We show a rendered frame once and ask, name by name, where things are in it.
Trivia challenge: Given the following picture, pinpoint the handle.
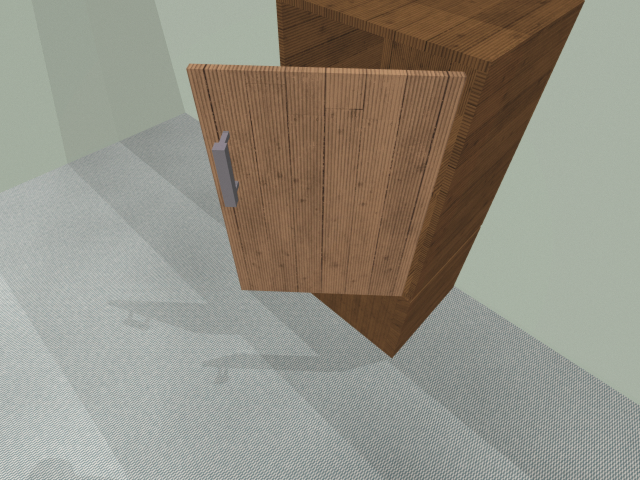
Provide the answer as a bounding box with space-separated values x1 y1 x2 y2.
212 131 239 207

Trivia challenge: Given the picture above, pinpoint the cupboard door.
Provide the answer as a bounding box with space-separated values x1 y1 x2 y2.
186 64 467 296

